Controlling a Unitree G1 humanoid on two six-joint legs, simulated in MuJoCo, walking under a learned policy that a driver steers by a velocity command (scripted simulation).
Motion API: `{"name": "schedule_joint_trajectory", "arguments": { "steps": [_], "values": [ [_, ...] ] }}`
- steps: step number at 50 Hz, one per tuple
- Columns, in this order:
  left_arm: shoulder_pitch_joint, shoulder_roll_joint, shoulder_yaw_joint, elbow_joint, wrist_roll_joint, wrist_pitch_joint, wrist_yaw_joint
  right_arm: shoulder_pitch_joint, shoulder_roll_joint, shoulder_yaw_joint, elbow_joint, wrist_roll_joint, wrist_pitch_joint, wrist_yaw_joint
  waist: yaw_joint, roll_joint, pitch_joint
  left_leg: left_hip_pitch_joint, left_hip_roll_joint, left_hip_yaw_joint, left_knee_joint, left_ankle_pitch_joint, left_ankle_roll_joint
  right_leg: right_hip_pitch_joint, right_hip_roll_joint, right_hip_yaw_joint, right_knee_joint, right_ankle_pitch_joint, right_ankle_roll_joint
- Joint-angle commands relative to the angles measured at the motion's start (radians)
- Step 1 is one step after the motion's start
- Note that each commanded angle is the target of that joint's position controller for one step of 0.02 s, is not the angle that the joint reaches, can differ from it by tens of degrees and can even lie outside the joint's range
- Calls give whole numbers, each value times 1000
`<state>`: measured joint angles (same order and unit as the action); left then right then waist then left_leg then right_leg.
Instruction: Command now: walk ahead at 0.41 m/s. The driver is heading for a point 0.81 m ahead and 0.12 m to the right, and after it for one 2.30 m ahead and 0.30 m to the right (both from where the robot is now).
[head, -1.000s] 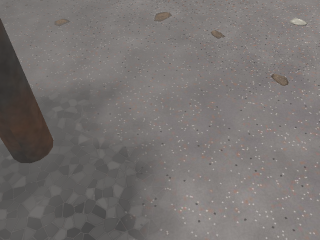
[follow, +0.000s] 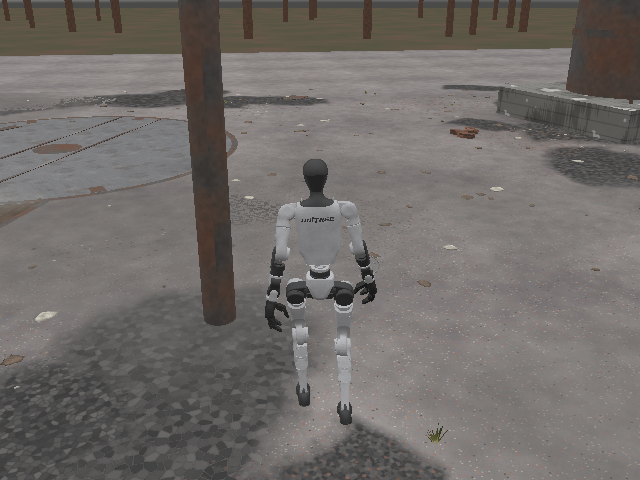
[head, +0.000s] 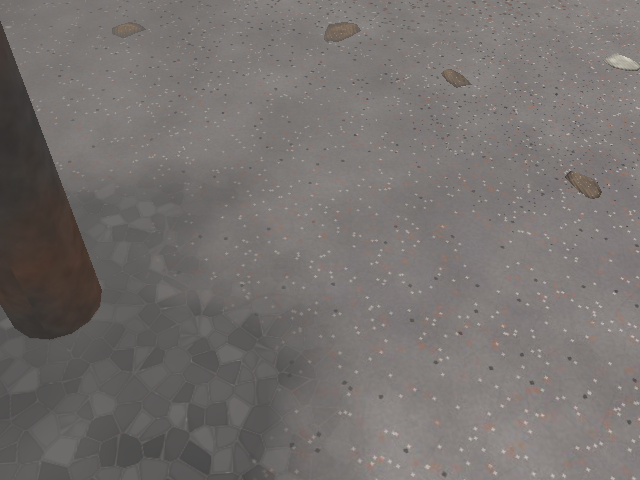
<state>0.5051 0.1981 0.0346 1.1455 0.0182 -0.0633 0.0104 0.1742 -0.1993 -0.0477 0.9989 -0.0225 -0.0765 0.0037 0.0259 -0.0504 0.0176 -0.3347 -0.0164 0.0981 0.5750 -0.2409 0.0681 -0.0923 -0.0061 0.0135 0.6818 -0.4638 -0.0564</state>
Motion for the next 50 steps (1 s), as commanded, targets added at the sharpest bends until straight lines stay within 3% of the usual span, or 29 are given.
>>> {"name": "schedule_joint_trajectory", "arguments": {
  "steps": [1, 2, 3, 5, 7, 11, 13, 16, 18, 20, 21, 22, 23, 24, 25, 26, 27, 28, 29, 31, 34, 38, 44, 48, 50],
  "values": [
    [-103, 72, 10, -126, 19, -19, -20, 323, -162, -39, 66, 2, 20, -7, -90, 166, 51, 410, 390, -702, -435, -527, 160, -632, -22, 15, 546, 21, -58],
    [-136, 54, 6, -130, 18, -22, -30, 222, -125, -29, 28, 5, 12, 1, -63, 90, 98, 308, 350, -589, -446, -396, 147, -614, -57, 25, 529, 122, -59],
    [-138, 36, 6, -128, 11, -24, -34, 178, -106, -21, 14, 5, 3, 3, -30, 71, 107, 247, 303, -483, -459, -247, 126, -565, -81, 25, 485, 183, -52],
    [-116, 31, 9, -121, 20, -8, -38, 195, -61, -3, 29, 6, -15, -3, 0, 91, 87, 225, 240, -338, -459, -16, 102, -507, -92, 3, 440, 227, -27],
    [-150, 43, 16, -136, 18, 6, -41, 260, -63, 1, 54, 8, -27, -9, 3, 101, 83, 260, 220, -266, -451, 167, 106, -545, -87, -26, 421, 257, -13],
    [-327, 29, 13, -200, 9, 19, -46, 331, -63, 9, 72, 2, -32, -13, -23, 106, 111, 298, 203, -146, -456, 389, 98, -642, -73, -63, 310, 342, 3],
    [-417, 13, 5, -235, 3, 16, -48, 336, -49, 15, 72, 0, -35, -16, -36, 113, 128, 287, 184, -81, -459, 464, 81, -615, -49, -78, 179, 397, -2],
    [-478, -11, -10, -257, 2, 10, -44, 346, -45, 23, 81, 3, -38, -30, -44, 117, 135, 278, 178, 11, -405, 733, 48, -478, 4, -152, -15, 457, -21],
    [-429, 18, -3, -251, 6, 5, -37, 337, -73, 18, 81, 7, -39, -45, -17, 138, 86, 321, 189, 37, -287, 952, 25, -374, 50, -178, -54, 451, -47],
    [-246, 64, 17, -200, 11, -7, -28, 293, -110, 6, 67, 9, -33, -61, 56, 164, -16, 351, 198, 42, -47, 1090, 7, -215, 100, -174, -79, 412, -87],
    [-134, 86, 31, -168, 18, -16, -24, 266, -125, 0, 57, 14, -28, -64, 106, 164, -70, 333, 196, 44, 133, 999, 2, -105, 97, -148, -164, 474, -110],
    [-61, 124, 46, -153, 32, -25, -19, 242, -130, -4, 39, 24, -27, -58, 149, 122, -115, 237, 140, 71, 386, 708, -13, 25, 30, -75, -251, 646, -143],
    [-83, 222, 68, -170, 35, -24, -16, 326, -25, 10, 1, 17, -23, -50, 48, -107, -222, -43, 5, 73, 744, -316, -40, 293, -265, 224, -71, 1338, -250],
    [-67, 251, 80, -189, -5, -9, -21, 386, -43, 4, -16, 44, -8, -48, 51, -89, -415, -194, -63, -95, 975, -382, -54, 426, -402, 534, -166, 1367, -433],
    [-169, 221, 78, -228, -22, 10, -13, 314, -80, -2, -33, 19, -2, -44, 31, 29, -322, -243, 2, -136, 958, -260, -50, 286, -364, 483, -252, 1127, -415],
    [-247, 166, 63, -247, -24, 20, -6, 225, -86, -5, -62, 6, -2, -40, 19, 59, -172, -266, 28, -129, 891, -199, -53, 129, -317, 414, -314, 990, -372],
    [-266, 128, 54, -246, -19, 24, -1, 189, -93, -12, -73, -5, 2, -40, -9, 106, -90, -250, 52, -136, 819, -171, -59, 16, -268, 354, -351, 959, -328],
    [-255, 111, 50, -244, -21, 28, 6, 187, -89, -15, -83, -17, 22, -39, -26, 102, -64, -203, 66, -140, 754, -163, -66, -68, -231, 302, -372, 942, -300],
    [-247, 104, 46, -241, -15, 29, 6, 200, -73, -14, -84, -19, 46, -41, -41, 90, -59, -158, 66, -138, 701, -162, -73, -124, -202, 269, -381, 929, -274],
    [-246, 138, 54, -253, -3, 23, 0, 205, -48, -10, -94, -13, 72, -44, -56, 70, -77, -127, 54, -128, 628, -146, -85, -166, -165, 234, -375, 942, -249],
    [-241, 173, 65, -276, -1, 32, -2, 136, -70, -17, -132, -13, 90, -43, -44, 21, -99, -169, 55, -130, 540, -86, -102, -166, -135, 244, -385, 784, -206],
    [-214, 180, 71, -295, -6, 55, 5, 35, -99, -26, -176, -10, 110, -43, -6, -29, -91, -242, 61, -148, 454, -37, -122, -121, -123, 310, -424, 451, -154],
    [-187, 166, 65, -298, 8, 65, 11, -14, -95, -21, -199, 1, 109, -46, 24, -53, -54, -203, 47, -150, 303, -88, -106, -80, -137, 359, -442, 293, -164],
    [-206, 169, 59, -300, 18, 71, 7, 17, -95, -14, -197, 15, 100, -50, 19, -63, -51, -70, 8, -125, 168, -175, -75, -96, -146, 370, -403, 392, -180],
    [-218, 168, 54, -298, 15, 75, 8, 60, -91, -11, -186, 21, 95, -56, 3, -59, -53, 16, -10, -110, 40, -169, -56, -97, -149, 380, -370, 478, -171]
  ]
}}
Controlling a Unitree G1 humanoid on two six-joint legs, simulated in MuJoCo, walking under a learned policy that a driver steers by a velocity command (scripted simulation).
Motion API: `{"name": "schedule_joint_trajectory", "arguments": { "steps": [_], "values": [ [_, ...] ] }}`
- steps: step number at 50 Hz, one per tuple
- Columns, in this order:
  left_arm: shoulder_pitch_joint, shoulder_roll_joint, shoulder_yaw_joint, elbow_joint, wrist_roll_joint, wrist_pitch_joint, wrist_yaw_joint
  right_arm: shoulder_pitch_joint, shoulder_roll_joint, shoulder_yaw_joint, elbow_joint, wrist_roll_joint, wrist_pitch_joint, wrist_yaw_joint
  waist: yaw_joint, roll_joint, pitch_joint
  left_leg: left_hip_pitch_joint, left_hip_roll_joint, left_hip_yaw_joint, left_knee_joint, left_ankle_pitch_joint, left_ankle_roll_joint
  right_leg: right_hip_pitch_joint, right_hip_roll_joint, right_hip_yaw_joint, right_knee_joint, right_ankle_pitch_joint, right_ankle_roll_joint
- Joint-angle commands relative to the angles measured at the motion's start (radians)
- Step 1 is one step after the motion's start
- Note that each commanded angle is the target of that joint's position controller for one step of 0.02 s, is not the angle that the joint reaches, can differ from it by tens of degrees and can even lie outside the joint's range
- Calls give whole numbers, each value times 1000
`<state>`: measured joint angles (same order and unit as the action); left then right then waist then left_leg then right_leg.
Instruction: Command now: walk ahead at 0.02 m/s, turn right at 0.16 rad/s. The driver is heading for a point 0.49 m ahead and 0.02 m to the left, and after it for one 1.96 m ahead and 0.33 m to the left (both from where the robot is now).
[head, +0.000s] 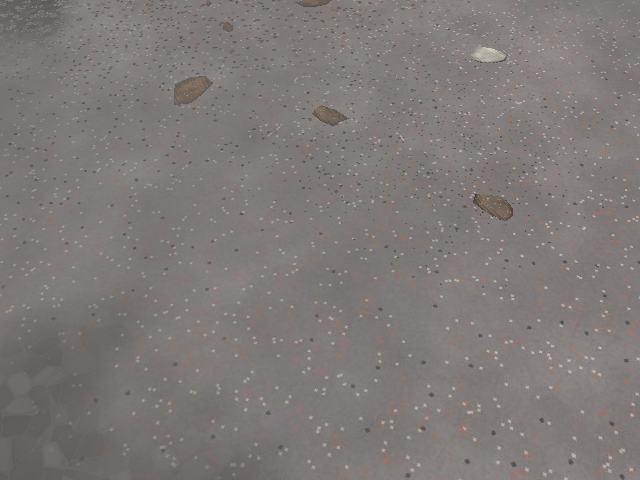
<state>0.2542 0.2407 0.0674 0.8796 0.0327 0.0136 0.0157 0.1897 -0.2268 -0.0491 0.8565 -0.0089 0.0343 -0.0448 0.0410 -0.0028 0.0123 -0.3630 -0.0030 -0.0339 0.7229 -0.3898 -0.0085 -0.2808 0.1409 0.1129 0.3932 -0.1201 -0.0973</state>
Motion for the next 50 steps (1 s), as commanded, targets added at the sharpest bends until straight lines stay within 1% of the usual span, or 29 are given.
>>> {"name": "schedule_joint_trajectory", "arguments": {
  "steps": [1, 2, 3, 4, 5, 6, 7, 9, 12, 16, 20, 22, 24, 25, 26, 27, 28, 29, 30, 31, 32, 33, 34, 36, 40, 43, 46, 48, 50],
  "values": [
    [20, 122, 18, -31, -6, 1, 6, 82, -52, -6, -30, 9, -20, -10, -35, -94, -47, 114, -29, 33, -235, 46, 31, 79, -283, 273, -56, 156, -110],
    [15, 112, 12, -30, -14, 3, 9, 114, -47, -3, -19, 5, -28, -12, -54, -76, -44, 209, -15, 20, -395, 164, 42, 36, -261, 261, -31, 133, -72],
    [41, 76, 0, -31, -20, -2, 10, 106, -89, -8, -23, -9, -39, -17, -30, -2, -46, 284, 85, -88, -478, 199, 60, -22, -217, 227, 18, 29, -18],
    [99, 5, -21, -28, -34, -6, 7, 92, -137, -7, -42, -26, -48, -12, 1, 171, -101, 361, 295, -332, -551, 193, 126, -105, -104, 96, 142, -255, 32],
    [31, 70, -5, -26, -24, -5, 9, 58, -139, -8, -33, -30, -51, 2, -26, 193, -3, 207, 352, -368, -556, 168, 212, -119, -44, -16, 219, -360, 35],
    [5, 92, -1, -25, -7, -7, 3, 74, -117, -7, -21, -28, -56, 12, -34, 154, 30, 208, 317, -360, -587, 13, 221, -136, -77, -20, 296, -335, 38],
    [-17, 101, 4, -25, 1, -12, -6, 104, -130, -16, 1, -19, -57, 19, -45, 154, 69, 235, 281, -348, -617, -123, 207, -208, -80, -45, 358, -305, 44],
    [-18, 105, 10, -11, 13, -18, -27, 139, -129, -20, 20, -8, -61, 18, -44, 146, 101, 310, 236, -308, -631, -105, 191, -305, -107, -70, 445, -250, 67],
    [-69, 66, 4, -10, 7, -37, -41, 201, -109, -22, 51, -6, -86, 25, -65, 108, 79, 405, 213, -252, -618, 33, 202, -372, -137, -107, 470, -189, 90],
    [-175, 41, -3, -41, 2, -48, -49, 262, -104, -26, 87, -10, -106, 28, -99, 123, 72, 420, 206, -206, -610, 139, 218, -367, -161, -145, 379, -148, 109],
    [-245, 32, -10, -72, -1, -55, -52, 303, -114, -30, 110, -16, -114, 32, -115, 133, 85, 376, 225, -188, -588, 199, 233, -303, -163, -172, 270, -160, 88],
    [-250, 38, -10, -81, -4, -58, -51, 302, -122, -33, 115, -17, -116, 37, -104, 137, 86, 342, 236, -178, -561, 264, 231, -236, -157, -184, 227, -167, 68],
    [-197, 44, -7, -72, -9, -64, -46, 271, -134, -37, 113, -13, -115, 40, -62, 134, 79, 276, 240, -158, -517, 339, 208, -97, -141, -194, 158, -133, 44],
    [-120, 44, -3, -47, -9, -69, -42, 242, -139, -37, 110, -6, -114, 41, -15, 114, 64, 219, 224, -131, -460, 383, 186, 38, -121, -205, 87, -77, 34],
    [-5, 72, 12, -3, -3, -77, -31, 235, -124, -31, 109, -3, -114, 42, 32, 61, 12, 145, 177, -82, -326, 467, 160, 228, -103, -195, 44, -71, 21],
    [151, 144, 34, 30, 12, -89, -16, 213, -93, -19, 89, -1, -117, 45, 103, -53, -86, 27, 105, -1, -74, 392, 124, 427, -252, -18, -23, -206, -15],
    [266, 261, 56, 44, 18, -91, -11, 245, 3, 5, 47, 10, -118, 48, 103, -289, -170, -227, -30, 106, 247, -55, 77, 588, -523, 413, -172, -454, -99],
    [226, 228, 50, 51, -4, -79, -15, 237, -101, -24, 60, -13, -108, 43, 73, -179, -108, -301, -19, 18, 401, -125, 98, 471, -549, 553, -223, -527, -143],
    [104, 161, 30, 20, -10, -77, -23, 201, -101, -27, 57, -16, -107, 52, 15, -88, 5, -323, 45, -15, 436, -25, 114, 363, -502, 423, -219, -515, -129],
    [35, 108, 17, 5, -12, -84, -30, 179, -75, -21, 60, -16, -111, 63, -9, -56, 53, -297, 73, -15, 411, 55, 111, 268, -449, 315, -242, -389, -110],
    [9, 84, 8, 0, -12, -92, -30, 175, -62, -21, 64, -16, -108, 68, -34, -58, 64, -263, 93, -6, 378, 100, 104, 225, -400, 223, -259, -276, -86],
    [15, 65, 0, 11, -15, -101, -26, 182, -61, -21, 70, -26, -100, 73, -49, -71, 61, -238, 104, 4, 354, 124, 90, 208, -367, 157, -267, -167, -74],
    [36, 58, -3, 24, -16, -108, -23, 186, -55, -21, 76, -30, -92, 77, -55, -73, 48, -224, 102, 18, 351, 145, 80, 211, -348, 108, -267, -61, -71],
    [93, 65, -3, 53, -19, -121, -17, 158, -49, -23, 70, -26, -78, 85, -61, -67, 45, -264, 98, 30, 351, 178, 67, 239, -345, 32, -266, 107, -71],
    [172, 54, -11, 87, -14, -128, -11, 3, -38, -19, 23, -18, -68, 90, -35, -58, 87, -371, 72, 13, 280, 281, 57, 253, -338, -86, -280, 261, -48],
    [174, 43, -21, 94, -15, -133, -7, -98, -21, -5, -14, -17, -73, 94, -29, -60, 105, -328, 47, 61, 111, 382, 61, 235, -317, -177, -280, 366, -24],
    [218, 51, -25, 117, -17, -135, 6, -198, -7, 11, -54, -20, -74, 98, -7, -54, 122, -271, 32, 136, -41, 413, 86, 277, -336, -226, -277, 470, -15],
    [227, 73, -23, 129, -15, -132, 16, -200, -20, 9, -65, -20, -76, 96, -20, -60, 103, -218, 0, 169, -102, 371, 118, 348, -353, -258, -208, 674, -5],
    [217, 104, -16, 131, -13, -124, 29, -124, -47, -1, -49, -22, -75, 88, -60, -92, 40, -127, -58, 205, -110, 277, 160, 419, -368, -285, -54, 969, 6]
  ]
}}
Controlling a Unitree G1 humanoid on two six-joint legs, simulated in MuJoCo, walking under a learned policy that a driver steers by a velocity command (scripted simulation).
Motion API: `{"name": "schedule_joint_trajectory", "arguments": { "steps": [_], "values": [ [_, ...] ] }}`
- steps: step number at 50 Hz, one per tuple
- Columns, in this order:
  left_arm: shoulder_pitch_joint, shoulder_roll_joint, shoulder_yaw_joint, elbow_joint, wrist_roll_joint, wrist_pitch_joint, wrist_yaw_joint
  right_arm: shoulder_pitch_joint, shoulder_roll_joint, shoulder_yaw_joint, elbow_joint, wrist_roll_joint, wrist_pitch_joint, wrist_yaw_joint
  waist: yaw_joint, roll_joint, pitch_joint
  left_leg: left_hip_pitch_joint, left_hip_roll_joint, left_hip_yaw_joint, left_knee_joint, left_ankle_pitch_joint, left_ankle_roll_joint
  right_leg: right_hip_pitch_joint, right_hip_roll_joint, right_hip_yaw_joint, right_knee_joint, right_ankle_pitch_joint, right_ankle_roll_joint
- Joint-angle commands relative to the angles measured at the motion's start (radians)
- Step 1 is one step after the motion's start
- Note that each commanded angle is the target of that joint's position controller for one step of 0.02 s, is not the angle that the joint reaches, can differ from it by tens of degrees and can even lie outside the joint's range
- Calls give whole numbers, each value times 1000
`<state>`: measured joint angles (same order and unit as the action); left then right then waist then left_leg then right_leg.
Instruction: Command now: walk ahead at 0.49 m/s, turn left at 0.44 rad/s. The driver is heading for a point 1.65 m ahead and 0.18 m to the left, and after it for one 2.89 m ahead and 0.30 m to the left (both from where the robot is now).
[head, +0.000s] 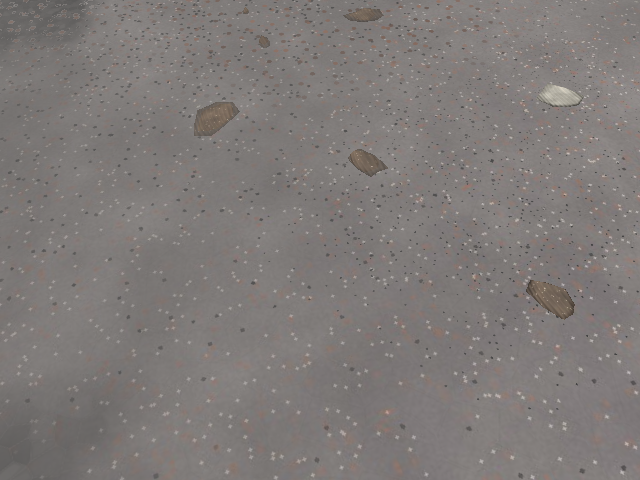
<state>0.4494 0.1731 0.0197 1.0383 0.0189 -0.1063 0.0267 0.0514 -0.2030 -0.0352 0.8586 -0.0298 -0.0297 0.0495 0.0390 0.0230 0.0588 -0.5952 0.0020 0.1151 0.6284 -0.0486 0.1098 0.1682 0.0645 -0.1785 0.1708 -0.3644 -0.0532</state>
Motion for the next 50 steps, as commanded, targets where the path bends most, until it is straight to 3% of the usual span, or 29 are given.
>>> {"name": "schedule_joint_trajectory", "arguments": {
  "steps": [1, 2, 3, 4, 5, 6, 7, 8, 9, 11, 14, 19, 25, 27, 28, 29, 30, 31, 32, 33, 34, 35, 36, 38, 41, 46, 50],
  "values": [
    [10, 187, 36, -30, 6, 5, 22, 103, -90, -25, -27, -3, -13, -10, -97, -131, -57, 188, -90, 60, -21, -114, 67, -21, -300, -5, 305, 1291, -39],
    [1, 200, 41, -38, 9, 15, 20, 217, -117, -39, 8, -6, -17, -13, -141, -137, -122, 317, -109, 43, -60, -133, 95, -51, -304, -6, 479, 1245, -42],
    [-26, 208, 43, -56, 4, 19, 13, 345, -158, -60, 42, -18, -21, -20, -210, -103, -181, 519, -75, -34, -138, -141, 137, -192, -282, -23, 722, 1035, -35],
    [-10, 144, 32, -95, 11, 14, 2, 404, -246, -86, 46, -17, -19, -33, -191, 56, -262, 720, 180, -360, -130, -137, 205, -429, -189, -28, 1056, 335, -20],
    [2, 114, 32, -152, -14, 10, -17, 364, -290, -96, 26, -2, -6, -29, -129, 194, -337, 924, 355, -901, -292, -168, 379, -801, 11, 133, 1335, -187, 14],
    [-118, 169, 39, -173, 1, 0, -22, 315, -252, -91, 28, 20, 1, -32, -134, 17, -203, 834, 316, -774, -352, -231, 323, -920, -78, 239, 1311, -67, -3],
    [-162, 171, 39, -196, -7, -13, -27, 258, -210, -79, 18, 23, 0, -36, -106, -23, -102, 687, 292, -657, -385, -172, 281, -902, -116, 230, 1227, 31, -2],
    [-158, 162, 39, -189, -5, -14, -25, 222, -170, -69, 18, 19, -4, -37, -57, -93, -37, 564, 247, -572, -406, -41, 238, -843, -146, 226, 1141, 64, 9],
    [-150, 153, 38, -190, 12, 3, -23, 207, -156, -63, 14, 24, -12, -43, -28, -99, -22, 482, 202, -498, -410, 64, 216, -779, -164, 228, 1085, 65, 28],
    [-130, 131, 34, -196, 31, 42, -29, 217, -153, -57, 17, 31, -33, -45, -1, -60, -38, 418, 146, -415, -416, 176, 195, -713, -175, 216, 1008, 59, 60],
    [-204, 125, 33, -232, 32, 67, -39, 277, -184, -61, 29, 33, -44, -46, -15, -18, -24, 409, 105, -352, -438, 240, 164, -763, -181, 177, 887, 154, 92],
    [-385, 128, 28, -292, 22, 71, -51, 405, -163, -48, 58, 32, -43, -49, -94, 29, -15, 544, 85, -318, -433, 356, 62, -851, -169, 147, 667, 350, 84],
    [-553, 130, 12, -355, 10, 57, -60, 474, -170, -36, 78, 13, -44, -67, -144, 46, 17, 713, 134, -330, -406, 446, 70, -862, -111, 116, 459, 357, 38],
    [-520, 145, 15, -358, 7, 48, -59, 445, -187, -36, 78, 7, -48, -74, -105, 55, 15, 731, 159, -322, -368, 562, 66, -778, -87, 120, 397, 300, 1],
    [-452, 159, 20, -339, 5, 45, -53, 416, -197, -37, 73, 5, -51, -76, -67, 65, -9, 719, 160, -309, -317, 692, 52, -675, -60, 116, 371, 258, -19],
    [-354, 182, 31, -308, 2, 41, -43, 402, -208, -38, 74, 2, -54, -75, -26, 72, -58, 717, 154, -301, -220, 815, 41, -556, -25, 109, 359, 214, -39],
    [-202, 201, 42, -262, 2, 33, -31, 385, -213, -38, 75, 3, -55, -70, 47, 50, -133, 685, 127, -274, -52, 815, 30, -380, -17, 109, 294, 246, -63],
    [-39, 244, 57, -226, 22, 25, -15, 379, -190, -30, 58, 11, -60, -64, 113, 1, -238, 523, 91, -254, 181, 569, 21, -124, -148, 238, 285, 204, -105],
    [50, 358, 87, -220, 47, 28, -12, 494, -98, -13, 40, 52, -60, -55, 75, -224, -377, 198, -86, -168, 581, -35, -31, 154, -438, 705, 254, 144, -245],
    [-5, 299, 79, -205, 12, 43, -30, 493, -171, -28, 54, 25, -58, -58, 43, -181, -352, 64, -119, -220, 695, -441, -16, 103, -475, 918, 128, 126, -272],
    [-119, 237, 65, -224, -6, 46, -35, 416, -176, -32, 40, 10, -53, -57, -2, -99, -166, 11, -51, -231, 702, -362, -14, -64, -441, 765, 106, 43, -251],
    [-182, 177, 50, -231, -4, 41, -41, 353, -160, -25, 27, 5, -54, -49, -12, -33, -78, 15, -12, -221, 647, -302, -16, -190, -394, 644, 65, 75, -226],
    [-197, 154, 42, -223, 1, 35, -39, 328, -142, -23, 20, 4, -48, -43, -34, -41, -29, 34, 19, -208, 592, -278, -17, -269, -343, 548, 34, 133, -194],
    [-177, 136, 32, -190, -2, 20, -36, 347, -116, -16, 24, -11, -26, -28, -68, -87, -20, 98, 46, -184, 526, -249, -37, -350, -283, 432, -4, 255, -161],
    [-114, 166, 41, -152, -12, 1, -41, 292, -101, -11, 4, -12, -13, -17, -72, -88, -13, 38, 75, -141, 461, -182, -63, -342, -262, 353, -44, 361, -170],
    [-32, 164, 38, -112, -17, 4, -42, 63, -84, 4, -72, -4, -14, -12, -24, -83, 23, -38, 93, -78, 196, -1, -99, -289, -208, 253, -63, 495, -140],
    [36, 177, 38, -83, -12, 5, -35, -60, -74, 16, -108, 3, -19, -13, 16, -91, 23, -3, 62, -47, 22, 63, -89, -201, -226, 236, -36, 583, -128]
  ]
}}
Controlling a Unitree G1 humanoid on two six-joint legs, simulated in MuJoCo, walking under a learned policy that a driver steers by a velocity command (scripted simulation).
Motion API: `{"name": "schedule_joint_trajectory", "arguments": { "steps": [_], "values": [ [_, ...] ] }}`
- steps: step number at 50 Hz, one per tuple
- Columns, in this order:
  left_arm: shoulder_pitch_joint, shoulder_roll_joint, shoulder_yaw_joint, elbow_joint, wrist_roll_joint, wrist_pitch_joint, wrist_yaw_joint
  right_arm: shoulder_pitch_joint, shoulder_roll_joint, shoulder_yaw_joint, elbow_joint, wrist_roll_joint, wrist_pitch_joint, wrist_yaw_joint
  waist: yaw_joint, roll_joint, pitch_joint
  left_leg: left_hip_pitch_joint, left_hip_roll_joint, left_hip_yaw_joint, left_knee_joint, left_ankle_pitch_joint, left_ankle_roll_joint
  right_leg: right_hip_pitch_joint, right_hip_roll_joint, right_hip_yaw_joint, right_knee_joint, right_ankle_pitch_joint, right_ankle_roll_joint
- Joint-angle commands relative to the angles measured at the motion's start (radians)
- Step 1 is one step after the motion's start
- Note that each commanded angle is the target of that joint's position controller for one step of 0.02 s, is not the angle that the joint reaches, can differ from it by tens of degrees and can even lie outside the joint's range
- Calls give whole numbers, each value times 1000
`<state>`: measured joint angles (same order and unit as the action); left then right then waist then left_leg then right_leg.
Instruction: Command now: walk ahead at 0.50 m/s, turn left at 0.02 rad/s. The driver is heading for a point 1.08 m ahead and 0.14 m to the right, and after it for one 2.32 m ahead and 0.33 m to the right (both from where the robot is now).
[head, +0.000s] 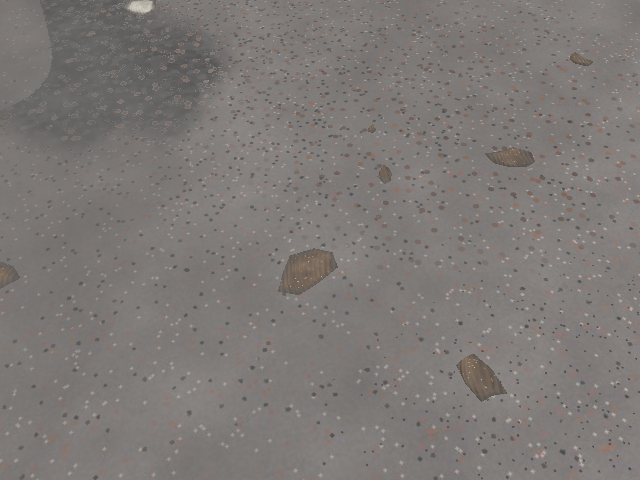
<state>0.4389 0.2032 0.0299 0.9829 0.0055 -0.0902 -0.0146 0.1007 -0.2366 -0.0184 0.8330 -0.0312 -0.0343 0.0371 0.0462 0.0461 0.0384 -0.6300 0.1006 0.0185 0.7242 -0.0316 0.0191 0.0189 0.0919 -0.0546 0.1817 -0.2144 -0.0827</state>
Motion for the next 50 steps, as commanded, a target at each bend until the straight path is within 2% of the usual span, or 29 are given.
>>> {"name": "schedule_joint_trajectory", "arguments": {
  "steps": [1, 3, 5, 6, 7, 8, 9, 10, 11, 12, 14, 16, 19, 22, 26, 30, 33, 34, 35, 36, 37, 38, 39, 40, 41, 42, 44, 46, 50],
  "values": [
    [59, 148, 27, -20, 5, -9, 9, -131, -45, -1, -90, 5, -16, -2, 14, -114, 45, 32, -43, 50, -98, 35, 9, -17, -267, 116, -33, 455, -100],
    [66, 155, 28, -10, 11, -5, 17, -150, -57, -4, -103, 4, -20, -5, 8, -118, 48, 39, -54, 44, -139, -19, 32, 48, -300, 126, 3, 517, -100],
    [42, 168, 30, -6, 15, 0, 24, -102, -73, -12, -92, 2, -28, -12, -28, -124, 26, 128, -85, 50, -185, -100, 63, 83, -313, 115, 87, 683, -85],
    [30, 175, 32, -5, 16, 3, 25, -19, -88, -21, -65, 0, -33, -19, -64, -127, -18, 235, -116, 60, -215, -130, 82, 87, -305, 105, 185, 798, -73],
    [18, 172, 30, -5, 12, 8, 25, 132, -106, -33, -12, -8, -43, -28, -129, -100, -98, 425, -136, 69, -279, -95, 110, 45, -270, 71, 356, 815, -54],
    [10, 149, 21, -29, 4, 6, 23, 306, -165, -52, 29, -30, -52, -40, -192, -47, -211, 688, 6, -78, -279, -128, 159, -136, -232, 42, 602, 575, -36],
    [123, 43, -3, -56, -34, 5, 14, 395, -275, -85, 40, -44, -46, -44, -160, 187, -356, 991, 312, -550, -333, -194, 304, -505, -57, -33, 1002, -46, 17],
    [79, 147, 26, -38, -1, 11, 20, 350, -225, -79, 39, 1, -33, -34, -156, 71, -324, 927, 312, -682, -424, -213, 305, -616, -45, 92, 1101, -299, 0],
    [-6, 150, 33, -65, 6, 11, 17, 242, -179, -65, 30, 16, -30, -32, -109, 33, -155, 777, 266, -513, -445, -237, 274, -661, -101, 113, 1100, -216, -8],
    [-48, 129, 27, -74, 6, 7, 10, 179, -121, -51, 22, 14, -36, -27, -86, 0, -76, 647, 222, -408, -492, -179, 248, -639, -137, 110, 1044, -147, -7],
    [-41, 102, 25, -65, 26, 28, 1, 146, -73, -37, 40, 18, -48, -31, -29, 23, -11, 494, 134, -259, -552, -91, 188, -550, -178, 98, 950, -97, 10],
    [-25, 79, 22, -53, 28, 50, -11, 180, -79, -39, 58, 16, -67, -33, -16, 17, -19, 465, 122, -185, -582, -15, 183, -522, -171, 92, 936, -66, 25],
    [-121, 83, 27, -83, 22, 63, -20, 229, -102, -45, 85, 16, -81, -35, -22, 9, 24, 480, 114, -95, -629, 3, 169, -626, -184, 102, 881, 39, 39],
    [-224, 80, 27, -118, 19, 63, -22, 272, -90, -40, 103, 15, -81, -38, -42, 3, 49, 522, 100, -19, -636, 65, 147, -700, -178, 99, 778, 143, 47],
    [-352, 54, 10, -164, 20, 57, -30, 309, -91, -35, 121, 17, -83, -47, -72, 10, 65, 574, 93, 76, -622, 193, 119, -673, -163, 22, 582, 249, 41],
    [-439, 54, 4, -211, 25, 53, -35, 372, -104, -36, 153, 11, -72, -64, -95, 11, 74, 718, 132, 128, -546, 381, 110, -666, -135, -49, 458, 180, -3],
    [-359, 78, 17, -200, 29, 54, -28, 345, -139, -43, 151, 6, -59, -75, -44, 51, 8, 784, 150, 176, -351, 797, 97, -531, -54, -106, 429, 31, -65],
    [-279, 96, 28, -179, 31, 52, -24, 334, -152, -47, 148, 3, -50, -76, -10, 57, -41, 784, 152, 189, -216, 873, 96, -444, -18, -117, 412, -14, -92],
    [-157, 121, 44, -143, 36, 45, -21, 325, -163, -50, 140, 6, -41, -75, 43, 47, -111, 728, 145, 202, -26, 811, 87, -284, 7, -103, 348, -3, -122],
    [-5, 190, 72, -105, 50, 41, -10, 301, -158, -49, 111, 12, -42, -70, 118, -17, -196, 528, 120, 210, 251, 548, 60, -37, -94, 58, 289, -31, -181],
    [3, 308, 106, -117, 47, 48, 3, 349, -51, -29, 44, 27, -51, -45, 55, -268, -287, 71, -85, 196, 653, -347, 3, 289, -408, 587, 249, 19, -351],
    [9, 295, 104, -115, 9, 62, 2, 225, -128, -46, 13, 16, -63, -41, 85, -142, -310, -74, -131, -33, 761, -465, 5, 304, -434, 779, 133, 45, -373],
    [-58, 270, 98, -115, 4, 65, 9, 159, -113, -39, -20, 22, -78, -36, 55, -101, -160, -146, -60, -66, 710, -364, 13, 193, -413, 615, 111, 94, -335],
    [-102, 212, 85, -118, 3, 63, 10, 161, -112, -37, -19, 23, -86, -36, 16, -28, -86, -101, -26, -58, 614, -302, 12, 66, -376, 527, 87, 182, -290],
    [-143, 181, 76, -123, 2, 59, 13, 165, -109, -40, -13, 13, -77, -38, -25, 0, -33, -43, -5, -58, 541, -291, 1, -42, -326, 448, 70, 270, -253],
    [-170, 150, 65, -124, -2, 51, 17, 194, -98, -37, -9, -4, -56, -37, -61, -11, -32, 27, 8, -57, 489, -287, -13, -113, -287, 378, 54, 327, -231],
    [-155, 149, 59, -118, -6, 28, 15, 221, -76, -34, -3, -18, -19, -28, -80, -33, -43, 80, 11, -36, 418, -283, -34, -162, -252, 311, 33, 409, -218],
    [-115, 172, 62, -101, -5, 15, 13, 179, -65, -31, -19, -18, -5, -20, -74, -55, -26, 62, 18, -12, 336, -218, -47, -181, -230, 266, 4, 434, -203],
    [-39, 171, 56, -79, -6, 13, 9, 22, -70, -29, -68, -8, -1, -14, -19, -88, 9, -10, 21, 10, 136, -44, -48, -117, -203, 226, -16, 457, -137]
  ]
}}
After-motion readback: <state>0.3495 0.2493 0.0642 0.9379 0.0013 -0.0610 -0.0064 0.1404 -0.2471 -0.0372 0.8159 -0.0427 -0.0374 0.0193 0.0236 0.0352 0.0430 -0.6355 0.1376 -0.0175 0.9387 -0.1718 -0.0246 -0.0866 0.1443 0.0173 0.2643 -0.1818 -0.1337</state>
